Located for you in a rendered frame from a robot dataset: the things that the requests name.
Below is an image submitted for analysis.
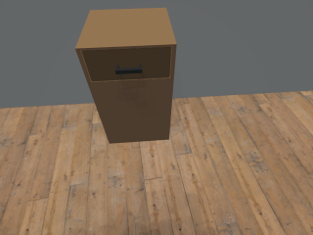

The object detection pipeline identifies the handle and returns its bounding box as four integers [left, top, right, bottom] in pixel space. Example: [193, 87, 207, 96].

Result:
[115, 64, 143, 74]

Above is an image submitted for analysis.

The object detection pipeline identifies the drawer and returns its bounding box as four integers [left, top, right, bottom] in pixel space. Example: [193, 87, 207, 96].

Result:
[81, 46, 171, 81]

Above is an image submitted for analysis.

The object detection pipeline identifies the cabinet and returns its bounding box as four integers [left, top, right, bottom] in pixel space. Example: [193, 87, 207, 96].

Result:
[75, 8, 177, 144]

